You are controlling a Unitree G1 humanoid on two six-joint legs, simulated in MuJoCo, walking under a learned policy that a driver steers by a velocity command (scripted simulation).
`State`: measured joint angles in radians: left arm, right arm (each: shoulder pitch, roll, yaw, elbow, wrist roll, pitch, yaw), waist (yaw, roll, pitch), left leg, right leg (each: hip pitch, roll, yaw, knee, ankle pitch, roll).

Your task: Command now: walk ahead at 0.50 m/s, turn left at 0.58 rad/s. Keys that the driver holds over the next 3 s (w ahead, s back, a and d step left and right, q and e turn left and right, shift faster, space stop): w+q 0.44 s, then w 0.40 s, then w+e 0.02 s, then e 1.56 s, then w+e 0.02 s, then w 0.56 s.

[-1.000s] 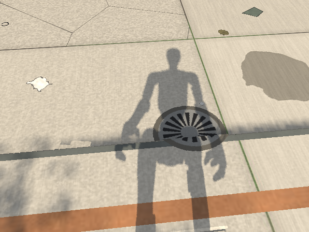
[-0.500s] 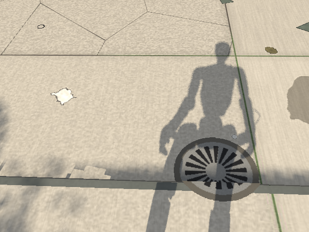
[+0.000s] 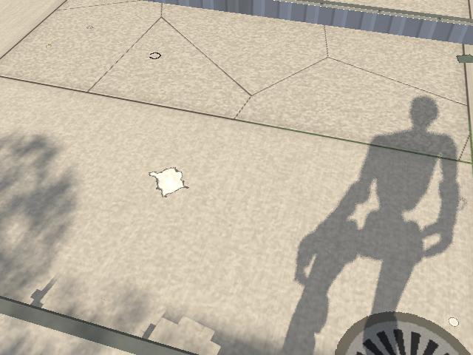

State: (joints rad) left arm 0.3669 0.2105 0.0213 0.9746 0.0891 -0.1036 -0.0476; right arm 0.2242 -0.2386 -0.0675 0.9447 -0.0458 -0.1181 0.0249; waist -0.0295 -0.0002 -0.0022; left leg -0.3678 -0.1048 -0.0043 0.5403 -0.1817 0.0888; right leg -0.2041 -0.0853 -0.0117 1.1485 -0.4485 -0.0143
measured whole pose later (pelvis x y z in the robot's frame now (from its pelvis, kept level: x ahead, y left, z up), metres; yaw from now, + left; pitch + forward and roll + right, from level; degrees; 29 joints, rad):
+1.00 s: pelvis +0.44 +0.10 +0.02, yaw +20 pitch -1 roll +0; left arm 0.30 0.25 0.06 0.91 0.02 0.00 -0.01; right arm 0.28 -0.21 -0.04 0.92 -0.02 -0.08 0.00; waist 0.01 -0.05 0.06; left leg -0.13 -0.05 0.12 0.35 -0.21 0.09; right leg -0.48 -0.04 0.01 1.01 -0.28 -0.03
